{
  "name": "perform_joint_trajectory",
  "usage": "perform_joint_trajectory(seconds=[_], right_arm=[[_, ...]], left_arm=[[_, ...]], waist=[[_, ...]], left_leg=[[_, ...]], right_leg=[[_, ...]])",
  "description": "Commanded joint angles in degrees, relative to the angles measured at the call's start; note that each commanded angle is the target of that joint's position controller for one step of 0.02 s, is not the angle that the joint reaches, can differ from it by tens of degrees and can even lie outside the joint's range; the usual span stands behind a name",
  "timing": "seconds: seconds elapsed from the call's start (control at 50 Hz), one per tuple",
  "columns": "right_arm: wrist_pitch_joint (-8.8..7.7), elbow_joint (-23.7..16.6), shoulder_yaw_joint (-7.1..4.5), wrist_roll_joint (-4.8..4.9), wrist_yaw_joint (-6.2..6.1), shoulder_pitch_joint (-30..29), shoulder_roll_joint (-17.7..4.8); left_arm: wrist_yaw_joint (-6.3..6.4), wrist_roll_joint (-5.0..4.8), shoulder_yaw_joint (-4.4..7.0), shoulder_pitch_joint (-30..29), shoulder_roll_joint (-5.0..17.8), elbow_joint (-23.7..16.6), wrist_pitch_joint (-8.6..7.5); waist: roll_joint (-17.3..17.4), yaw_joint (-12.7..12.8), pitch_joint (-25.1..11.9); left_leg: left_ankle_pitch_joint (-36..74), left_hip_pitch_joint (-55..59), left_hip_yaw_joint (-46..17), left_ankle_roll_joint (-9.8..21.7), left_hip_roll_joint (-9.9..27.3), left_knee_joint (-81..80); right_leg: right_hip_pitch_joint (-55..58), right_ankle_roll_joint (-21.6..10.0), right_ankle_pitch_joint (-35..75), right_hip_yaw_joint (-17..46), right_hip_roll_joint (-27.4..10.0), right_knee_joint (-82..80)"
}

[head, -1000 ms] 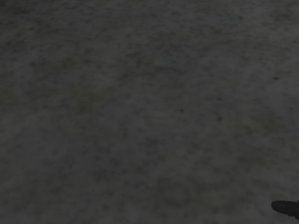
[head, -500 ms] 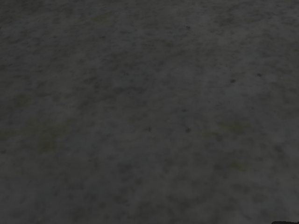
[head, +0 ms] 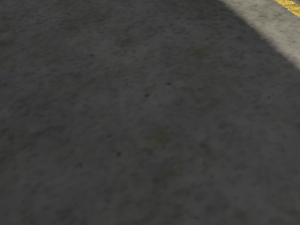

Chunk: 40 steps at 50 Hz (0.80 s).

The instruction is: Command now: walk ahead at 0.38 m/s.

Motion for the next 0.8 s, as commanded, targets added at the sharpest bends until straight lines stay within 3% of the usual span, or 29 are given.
perform_joint_trajectory(seconds=[0.02, 0.04, 0.06, 0.08, 0.1, 0.12, 0.14, 0.16, 0.2, 0.22, 0.28, 0.32, 0.36, 0.38, 0.4, 0.42, 0.44, 0.46, 0.48, 0.52, 0.54, 0.58, 0.62, 0.66, 0.7, 0.74, 0.76, 0.78, 0.8], right_arm=[[-2.79, -0.7, -0.38, 0.37, 0.72, 5.4, -3.0], [-3.68, 1.1, -0.58, -0.36, 0.6, 12.5, -5.4], [-4.52, 1.1, -1.84, -1.95, 1.2, 14.9, -12.7], [-5.06, 0.3, -2.09, -1.97, 1.11, 13.1, -12.8], [-5.23, -0.2, -1.44, -1.27, 0.61, 11.9, -10.4], [-5.15, -0.5, -0.95, -0.89, 0.48, 12.8, -8.9], [-2.78, 1.0, -1.91, -3.26, 0.7, 13.5, -10.5], [-2.14, 1.2, -1.83, -2.94, 0.41, 14.5, -10.0], [-1.67, 2.5, -1.49, -2.05, 0.26, 16.6, -7.8], [-1.5, 2.8, -1.53, -2.06, 0.21, 17.7, -7.4], [-0.96, 3.6, -2.33, -2.28, -0.11, 20.8, -8.7], [-0.74, 3.7, -2.61, -2.41, -0.23, 20.8, -9.0], [-1.11, 2.7, -2.91, -2.16, -0.24, 16.7, -9.9], [-1.76, 2.3, -3.03, -1.85, -0.15, 14.9, -10.3], [-2.71, 1.6, -2.67, -1.1, 0.24, 13.4, -8.8], [-3.46, -1.9, -0.67, 1.09, 0.13, 14.7, -1.8], [-2.44, -2.1, -0.17, 0.18, -0.44, 14.1, -3.6], [-1.66, -1.6, -0.52, -1.24, -0.22, 10.8, -5.2], [-1.31, -1.4, -0.34, -2.19, 0.67, 8.9, -4.8], [-0.01, -1.7, -0.21, -3.58, 2.41, 6.8, -3.8], [0.69, -2.6, 0.07, -3.59, 3.0, 5.4, -3.3], [1.56, -4.7, 0.6, -3.46, 3.86, 1.5, -2.6], [1.61, -7.3, 1.24, -3.59, 4.44, -2.7, -2.4], [1.24, -9.3, 2.05, -3.49, 4.86, -6.2, -2.5], [0.7, -10.1, 3.07, -3.73, 5.48, -10.2, -2.2], [0.17, -10.4, 3.75, -3.7, 5.28, -12.1, -1.8], [0.03, -9.8, 3.46, -3.84, 4.74, -10.8, -3.0], [-0.02, -8.4, 2.8, -4.28, 3.91, -5.3, -4.9], [0.03, -5.1, 1.63, -4.47, 2.75, 6.2, -7.3]], left_arm=[[-0.4, 0.8, 0.81, 1.9, 5.5, -1.7, -2.15], [-0.14, 0.71, 0.2, -0.2, 2.7, -2.6, -3.14], [-0.11, -1.23, 0.85, -2.9, 4.8, -6.6, -4.99], [-0.06, -2.94, 1.41, -6.6, 7.4, -7.2, -7.15], [-0.43, -3.12, 1.7, -8.1, 8.8, -6.8, -8.61], [-0.71, -1.37, 1.57, -8.2, 7.7, -5.9, -9.33], [-2.6, 6.21, 1.2, -8.7, 7.7, -5.2, -7.33], [-3.68, 6.58, 0.75, -7.7, 5.3, -4.9, -6.48], [-4.42, 4.6, -0.26, -7.9, 2.7, -5.0, -5.41], [-4.52, 3.6, -0.61, -9.2, 2.1, -5.3, -5.2], [-4.5, 2.49, -1.09, -14.8, 2.3, -6.6, -5.6], [-4.15, 1.94, -1.0, -15.4, 3.0, -6.7, -6.05], [-2.88, 1.08, -0.45, -8.8, 4.4, -4.9, -6.72], [-1.72, 1.46, 0.63, -0.8, 7.1, -2.5, -7.22], [-0.34, 2.58, 2.35, 10.1, 12.1, -0.4, -7.62], [0.52, 4.47, 3.88, 18.8, 18.6, 0.5, -7.24], [0.63, 4.48, 3.54, 14.0, 16.6, 0.9, -6.62], [0.46, 4.39, 2.0, 9.9, 10.8, 0.1, -6.49], [0.13, 4.08, 1.14, 9.1, 7.7, 0.9, -6.65], [-0.02, 3.44, 0.24, 10.1, 5.5, 3.2, -7.23], [-0.32, 2.86, 0.12, 11.1, 5.1, 4.4, -7.77], [-1.01, 2.13, -0.12, 13.0, 3.9, 6.3, -8.68], [-1.26, 2.22, -0.39, 13.2, 3.6, 7.6, -9.44], [-1.39, 2.55, -0.42, 11.4, 4.1, 8.6, -10.11], [-1.49, 2.32, -0.46, 12.8, 4.8, 10.2, -10.25], [-1.47, 1.98, -0.21, 16.2, 7.8, 12.6, -10.19], [-1.19, 2.05, 0.19, 17.7, 10.4, 13.6, -9.8], [-0.81, 2.14, 0.61, 18.0, 13.1, 14.6, -9.02], [-0.42, 2.1, 0.86, 17.2, 15.2, 15.2, -8.21]], waist=[[-7.7, -1.4, 1.1], [1.0, -2.8, 1.5], [11.7, -1.9, 7.7], [10.7, -2.4, 12.8], [7.5, -2.4, 13.4], [6.0, -2.7, 10.2], [-0.2, -2.5, 8.7], [3.9, -2.8, 7.1], [7.8, -3.3, 5.5], [8.6, -3.9, 5.3], [8.9, -6.2, 5.0], [9.6, -5.9, 4.3], [9.2, -1.3, 2.1], [6.4, 3.1, -1.8], [0.3, 9.0, -8.7], [-16.7, 11.3, -20.1], [-15.3, 7.4, -15.3], [-7.6, 6.2, -7.6], [-3.8, 5.6, -3.1], [-6.5, 4.0, 2.5], [-8.2, 3.6, 3.9], [-7.5, 3.0, 5.5], [-6.6, 1.7, 6.7], [-6.2, -0.2, 9.3], [-3.2, 0.6, 11.3], [-2.9, 0.8, 10.8], [-4.7, -0.6, 8.2], [-6.6, -4.3, 3.7], [-7.9, -10.4, -2.9]], left_leg=[[-3.6, 9.8, -2.3, 4.6, 2.8, -9.4], [-14.1, 13.1, -16.8, 8.1, 11.0, -15.5], [-32.3, 15.5, -43.1, 17.2, 21.4, -27.6], [-38.6, 12.7, -53.2, 20.8, 25.2, -31.7], [-32.0, 13.1, -48.2, 19.4, 23.7, -30.1], [-25.6, 15.2, -42.1, 17.4, 20.0, -28.7], [-19.7, 12.5, -33.2, 13.6, 15.1, -28.2], [-12.9, 10.3, -28.5, 12.6, 11.5, -28.0], [-5.8, 8.2, -24.6, 12.7, 8.2, -27.4], [-4.5, 8.1, -24.4, 12.9, 7.8, -27.1], [-3.5, 9.7, -26.0, 13.6, 7.9, -25.3], [-2.8, 8.4, -27.6, 13.5, 8.4, -23.7], [6.5, 1.3, -27.5, 11.5, 8.5, -19.8], [15.6, -3.7, -24.8, 9.7, 5.9, -11.4], [16.3, -11.3, -18.9, 7.8, 1.7, 4.4], [-8.6, -24.9, -9.8, 5.9, -5.2, 23.2], [-8.1, -29.0, -6.3, 6.5, -0.5, 33.6], [-2.7, -30.5, -5.1, 7.0, 2.8, 37.2], [0.4, -30.1, -4.2, 6.7, 5.0, 36.5], [2.4, -30.6, -3.1, 5.9, 7.6, 35.5], [3.1, -31.8, -2.8, 5.7, 8.3, 35.5], [5.5, -35.5, -2.3, 5.6, 8.8, 37.1], [9.2, -36.3, -2.6, 5.4, 8.8, 35.5], [13.5, -32.5, -1.7, 5.4, 7.9, 26.9], [17.4, -23.1, 4.7, 7.0, 5.6, 15.1], [16.6, -13.1, 8.9, 9.7, 1.6, 8.6], [13.0, -9.0, 10.4, 10.5, -1.3, 7.3], [8.0, -1.6, 10.4, 11.3, -3.6, 6.5], [4.8, 11.4, 7.9, 12.4, -4.3, 5.0]], right_leg=[[-6.9, -6.0, -26.1, 9.2, -11.0, -5.8], [-13.1, -2.5, -20.3, 0.3, -6.2, 12.4], [-30.2, 0.4, -17.3, -8.6, -2.2, 21.7], [-36.2, 0.6, -13.7, -6.2, -5.8, 26.7], [-36.8, 0.8, -7.0, -4.9, -7.9, 27.8], [-35.1, 1.1, -3.9, -5.8, -7.9, 27.4], [-30.5, 2.6, 0.5, -9.4, -8.1, 23.9], [-25.7, 3.8, 2.1, -11.6, -7.2, 22.4], [-21.1, 5.5, 3.3, -13.5, -6.4, 19.6], [-20.2, 6.1, 3.5, -14.0, -6.1, 16.8], [-17.3, 7.0, 2.0, -14.1, -4.4, 6.2], [-11.2, 6.7, 0.3, -14.0, -3.2, 0.4], [5.6, 5.1, 2.6, -13.4, -2.8, -5.6], [19.1, 3.8, 3.8, -12.4, -3.6, -7.7], [34.6, 1.7, -2.1, -6.9, -11.1, -7.8], [48.5, -2.6, -31.6, 20.0, -29.8, -15.5], [37.9, -4.5, -36.9, 31.3, -33.3, -18.8], [30.8, -4.2, -31.2, 23.9, -30.8, -17.3], [25.7, -4.0, -21.2, 14.8, -28.0, -18.1], [20.3, -2.6, -11.4, 3.3, -23.4, -21.7], [19.6, -2.4, -6.9, 0.1, -22.9, -22.2], [20.0, -2.2, 2.1, -5.6, -22.6, -23.2], [17.9, -2.2, 9.8, -10.7, -22.4, -24.8], [13.0, -2.0, 15.5, -17.1, -20.6, -27.8], [8.5, -1.7, 22.6, -22.7, -18.8, -31.9], [10.1, -2.6, 45.8, -24.5, -20.0, -31.2], [14.1, -3.1, 62.7, -24.6, -21.0, -26.3], [16.4, -3.7, 74.7, -24.6, -22.1, -16.8], [15.1, -3.9, 78.5, -23.3, -22.9, -3.1]])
